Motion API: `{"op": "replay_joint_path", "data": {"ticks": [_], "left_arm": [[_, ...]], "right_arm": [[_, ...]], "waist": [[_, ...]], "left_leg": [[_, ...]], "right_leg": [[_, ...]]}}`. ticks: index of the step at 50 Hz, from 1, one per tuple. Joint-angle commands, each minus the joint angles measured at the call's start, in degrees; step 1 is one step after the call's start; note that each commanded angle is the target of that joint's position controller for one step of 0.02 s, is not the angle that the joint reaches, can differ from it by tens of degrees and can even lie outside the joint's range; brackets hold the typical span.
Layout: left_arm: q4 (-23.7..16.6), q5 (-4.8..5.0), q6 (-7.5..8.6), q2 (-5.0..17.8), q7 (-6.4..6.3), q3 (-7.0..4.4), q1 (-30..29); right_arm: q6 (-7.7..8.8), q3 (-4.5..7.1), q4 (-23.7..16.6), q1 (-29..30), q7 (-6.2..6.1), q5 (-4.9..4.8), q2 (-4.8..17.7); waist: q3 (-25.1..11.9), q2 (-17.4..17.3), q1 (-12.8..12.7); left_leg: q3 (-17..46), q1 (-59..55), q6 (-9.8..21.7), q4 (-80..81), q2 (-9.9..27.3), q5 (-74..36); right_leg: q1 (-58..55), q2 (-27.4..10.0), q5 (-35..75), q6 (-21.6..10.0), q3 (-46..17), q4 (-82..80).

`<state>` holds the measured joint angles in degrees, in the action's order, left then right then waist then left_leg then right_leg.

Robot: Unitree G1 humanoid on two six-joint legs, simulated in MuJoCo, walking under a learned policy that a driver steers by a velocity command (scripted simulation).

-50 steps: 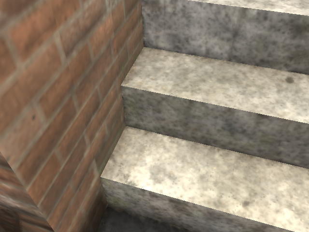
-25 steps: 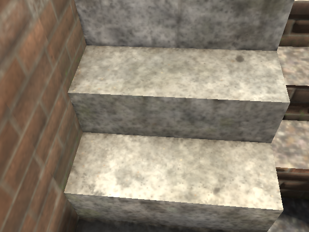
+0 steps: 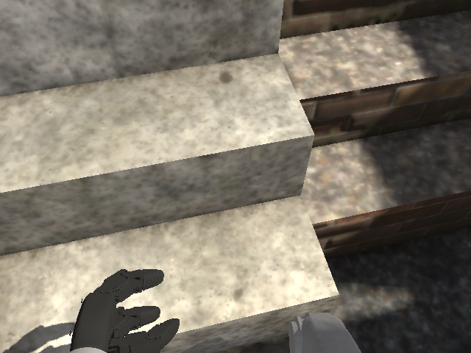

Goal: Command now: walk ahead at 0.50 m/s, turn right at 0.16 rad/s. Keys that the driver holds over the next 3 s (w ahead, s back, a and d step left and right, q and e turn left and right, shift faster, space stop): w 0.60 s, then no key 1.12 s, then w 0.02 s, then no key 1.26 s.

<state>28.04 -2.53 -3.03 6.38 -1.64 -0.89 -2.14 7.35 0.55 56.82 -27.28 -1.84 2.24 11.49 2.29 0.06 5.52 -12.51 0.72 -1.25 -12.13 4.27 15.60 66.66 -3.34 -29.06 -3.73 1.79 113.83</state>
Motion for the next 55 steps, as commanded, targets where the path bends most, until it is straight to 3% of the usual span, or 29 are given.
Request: {"op": "replay_joint_path", "data": {"ticks": [1, 4, 5, 6, 7, 8, 11, 13, 15, 20, 23, 24, 25, 26, 28, 29, 34, 36, 37, 39, 41, 45, 47, 49, 50, 51, 52, 53, 55], "left_arm": [[-6.66, -0.45, 2.37, 1.50, 1.16, 1.00, -9.42], [-3.96, 3.35, 3.75, 5.63, 0.62, -0.20, 4.30], [-1.98, 4.25, 3.80, 7.93, -0.32, -1.92, 15.65], [4.00, 5.26, 3.28, 13.68, -1.52, -4.18, 28.53], [7.27, 4.36, 4.15, 15.71, -2.38, -5.32, 33.46], [8.94, 1.48, 5.17, 20.54, -3.39, -5.89, 27.50], [10.18, -2.03, 6.22, 5.24, -2.91, -2.19, -0.44], [12.17, -2.17, 7.85, 4.06, -1.62, -1.64, -11.19], [14.95, -2.42, 9.23, 6.28, 0.36, -2.09, -11.68], [11.10, -2.20, 8.99, 8.63, 0.47, -1.99, -22.90], [11.69, 3.87, 6.22, 3.04, 0.25, 0.59, -21.87], [8.99, 4.26, 5.71, -3.15, 1.58, 2.23, -22.99], [4.86, 1.87, 4.44, -8.25, 2.95, 3.64, -11.96], [6.06, -2.57, 2.59, 2.56, 2.75, 0.52, -4.00], [4.38, -4.55, 0.46, 11.30, 1.44, -1.36, -11.68], [5.35, -2.83, -0.21, 11.76, 1.53, -1.46, -11.27], [13.33, 3.25, 2.46, 5.11, 1.47, 0.13, 12.08], [17.32, 3.25, 4.43, 1.59, 0.30, 1.81, 8.75], [19.36, 2.13, 5.62, 2.98, 0.37, 2.05, 6.19], [20.51, -1.53, 6.99, 11.58, 1.61, -0.12, 8.90], [20.78, -0.50, 7.42, 19.59, -0.71, -4.58, 8.38], [27.47, 1.34, 7.36, 15.34, -1.11, -3.46, 20.78], [27.22, 2.80, 6.32, 16.46, -2.01, -3.16, 17.04], [22.61, 4.87, 4.66, 22.55, -1.51, -4.19, 12.11], [26.19, 5.92, 4.55, 22.74, -0.29, -3.89, 17.33], [26.99, 7.26, 5.59, 20.77, 1.54, -3.31, 20.66], [24.85, 7.46, 6.27, 18.33, 3.56, -2.59, 18.71], [27.10, 3.77, 5.28, 13.75, 4.90, -2.33, 19.78], [23.77, 0.93, 1.19, 8.33, 3.92, -1.10, 19.48]], "right_arm": [[0.53, 1.40, -1.88, 3.40, 0.33, -0.48, 5.95], [-1.78, 2.39, -3.22, 7.19, 2.65, -2.84, 8.80], [-2.22, 3.46, -4.64, 11.01, 3.72, -4.10, 13.08], [-2.11, 3.45, -6.80, 17.60, 5.56, -4.17, 12.00], [-1.90, 3.79, -4.82, 16.69, 6.68, -0.36, 9.70], [-2.30, 3.14, -5.27, 10.61, 6.21, 0.04, 4.55], [-5.37, 5.93, -0.46, 3.93, 2.35, -0.01, 7.03], [-8.40, 5.87, 2.69, -5.36, 1.26, 0.21, 5.27], [-10.06, 3.76, 0.29, -1.49, 0.00, -1.09, -1.55], [-10.84, 2.94, 0.43, -13.36, -0.70, -2.50, -3.33], [-9.16, 0.89, 3.61, -18.30, -0.93, -4.09, -7.04], [-7.62, -0.95, 3.66, -16.43, -0.41, -0.99, -9.24], [-6.51, -1.72, -3.25, 0.48, -0.87, 0.87, -6.31], [-6.27, 0.77, -8.12, 15.23, -0.30, -2.30, -1.46], [-2.61, -0.30, -7.72, 14.66, -0.65, -3.97, -3.10], [-1.24, -0.13, -5.65, 10.29, -1.49, -3.26, -2.28], [-5.89, 2.73, -2.39, 10.56, -3.06, 1.64, -1.39], [-6.75, 4.59, -3.78, 6.24, -2.07, 1.86, -2.50], [-6.48, 4.72, -5.86, 3.88, -1.48, 2.00, -5.52], [-4.49, 2.46, -12.38, 7.92, -1.07, -3.74, -6.95], [-6.36, 1.57, -16.45, 12.98, -2.30, -0.04, -3.80], [-6.88, -0.19, -22.65, 33.78, -0.06, 1.31, -4.27], [-7.09, -1.68, -25.70, 32.02, 0.70, 1.51, -6.51], [-7.37, -2.18, -21.09, 19.33, 0.71, -3.53, -6.12], [-6.67, -0.66, -14.71, 4.91, 0.94, -4.45, -4.73], [-5.39, 0.80, -14.62, -3.31, 0.88, -2.72, 1.32], [-6.38, 3.15, -10.47, -13.35, -0.29, 0.77, 12.26], [-7.41, 3.15, -10.99, -6.92, -2.15, 1.25, 13.90], [-9.44, 3.08, -11.81, 13.37, -2.51, -0.97, 8.09]], "waist": [[-3.94, -7.30, -1.66], [-21.78, -3.15, -9.82], [-28.98, -0.65, -17.23], [-33.26, 15.81, -22.82], [-31.18, 15.17, -22.77], [-32.59, 20.14, -14.00], [-12.31, 5.66, 4.41], [-9.83, 0.18, 13.15], [-5.84, 3.45, 12.28], [-1.96, 8.69, 18.02], [-9.23, -10.05, 18.44], [-3.95, -11.03, 12.56], [-3.74, -15.24, -1.78], [0.84, -2.66, -10.82], [3.89, 7.82, -5.78], [-0.73, 8.10, -3.57], [-1.49, 2.55, -9.47], [2.80, 12.80, -4.94], [1.63, 8.30, 0.87], [-3.00, -3.24, 3.36], [-8.16, 3.83, -0.58], [1.84, -5.29, -8.09], [0.13, -5.72, -3.81], [-8.19, 1.97, -2.45], [-17.24, 9.43, 1.23], [-25.26, 7.55, 5.42], [-31.50, -16.52, 9.76], [-36.05, -21.06, 5.37], [-19.90, -6.03, -4.99]], "left_leg": [[5.03, -7.42, 11.50, 4.76, 9.57, -25.00], [6.04, 3.57, 9.64, -17.69, 7.14, -69.80], [5.76, 14.64, 5.26, -35.40, 5.35, -60.74], [7.00, 36.20, 0.34, -60.20, -4.57, -11.67], [17.93, 47.20, 0.29, -80.42, -10.82, 13.52], [24.56, 57.99, 0.05, -97.48, -15.30, 17.67], [17.33, 47.25, 1.01, -95.38, -7.80, 2.24], [7.70, 36.31, 0.26, -99.97, -11.96, -4.70], [9.83, 41.52, 2.06, -100.31, -12.37, -1.18], [10.51, 31.29, 5.03, -63.69, -6.67, 9.69], [9.51, 12.83, 14.51, -28.87, -1.90, -16.14], [17.43, 20.82, 14.52, -35.61, -8.38, -8.95], [49.97, 34.61, 17.61, -18.93, -3.60, 22.74], [76.30, 47.56, 21.36, -6.78, 5.69, 60.89], [58.68, 54.33, 15.19, -20.53, -0.10, 36.62], [47.30, 53.75, 16.06, -27.33, -2.49, 25.69], [15.21, 55.80, 9.49, -59.05, -12.07, 19.27], [10.95, 51.10, 8.81, -88.91, -22.15, 29.42], [13.21, 55.00, 8.49, -106.67, -23.20, 32.26], [16.89, 74.46, 8.22, -109.31, -17.68, 29.24], [26.51, 88.53, 6.93, -127.63, -9.35, 24.91], [23.50, 96.18, 7.37, -116.85, -7.05, 31.57], [24.37, 77.86, 7.66, -94.68, -0.15, 29.93], [11.27, 31.58, 7.82, -66.38, -4.99, 29.43], [4.07, 20.41, 8.28, -67.92, -12.03, 19.27], [15.25, 12.03, 10.39, -50.26, -9.74, 5.49], [44.80, 3.42, 16.23, -26.84, 4.20, -19.01], [61.66, 8.97, 21.54, -11.39, 10.45, -26.62], [51.10, 26.93, 16.07, -18.80, 4.15, 27.34]], "right_leg": [[-1.03, -5.33, 0.93, -1.85, 3.81, -22.95], [-49.66, 0.86, 10.28, -5.86, -1.07, -52.29], [-69.88, -2.48, 18.78, -7.17, -9.49, -65.26], [-89.21, -11.62, 23.42, -8.45, -23.56, -76.43], [-89.50, -10.58, 28.85, -5.89, -21.70, -76.44], [-89.77, -14.67, 30.82, -6.22, -28.04, -71.33], [-48.65, -9.49, 0.18, 2.97, -15.02, -70.50], [-33.11, -7.60, -8.96, 2.17, -7.56, -69.11], [-30.23, -10.56, -8.18, 1.49, -7.82, -73.13], [-29.50, -12.58, 4.21, 2.05, -4.76, -73.07], [-34.97, 1.74, -7.30, 2.15, 4.55, -19.28], [-25.44, 9.00, -7.88, 2.92, -3.77, 3.79], [-22.99, 9.54, 3.78, 2.87, -13.79, 3.30], [-20.09, 5.05, 13.73, 2.82, -8.55, 1.15], [-29.51, 3.39, 12.90, 5.92, -8.33, -4.46], [-34.35, 4.15, 11.93, 6.69, -6.01, -6.81], [-63.05, -1.06, 20.51, 2.18, 5.16, -82.46], [-64.42, -4.42, 55.77, 0.36, 3.69, -119.92], [-65.47, -4.97, 65.23, 1.97, 5.53, -116.29], [-76.76, -18.26, 103.28, -4.97, -0.67, -86.56], [-85.00, -33.29, 65.01, -16.55, -14.34, -93.60], [-81.98, -22.22, 41.56, -9.27, -7.82, -99.23], [-68.43, -19.15, 32.96, -6.33, -3.65, -103.36], [-49.78, -14.54, 72.71, -5.69, 3.00, -105.32], [-55.31, -12.77, 112.10, -6.67, 5.49, -92.94], [-56.68, -7.53, 108.99, -2.65, 3.37, -74.67], [-46.19, 1.25, 60.34, 2.10, 4.39, -53.58], [-50.38, 9.55, 14.10, 3.59, -5.90, -30.89], [-42.00, 6.15, 14.11, 3.97, -13.24, -22.84]]}}
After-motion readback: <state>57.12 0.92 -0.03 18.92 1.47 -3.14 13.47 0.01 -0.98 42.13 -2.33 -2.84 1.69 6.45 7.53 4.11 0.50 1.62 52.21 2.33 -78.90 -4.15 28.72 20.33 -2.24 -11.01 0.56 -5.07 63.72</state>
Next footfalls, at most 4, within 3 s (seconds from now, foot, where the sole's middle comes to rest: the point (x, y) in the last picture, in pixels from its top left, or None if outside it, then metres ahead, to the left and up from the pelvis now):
0.04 right None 0.11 -0.12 -0.59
0.46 left None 0.19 0.02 -0.57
0.74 right None -0.04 -0.11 -0.78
1.00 left None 0.22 0.17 -0.58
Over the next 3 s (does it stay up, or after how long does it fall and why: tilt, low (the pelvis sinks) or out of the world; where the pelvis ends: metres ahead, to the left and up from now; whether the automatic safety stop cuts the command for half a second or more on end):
stays up -0.10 0.06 0.00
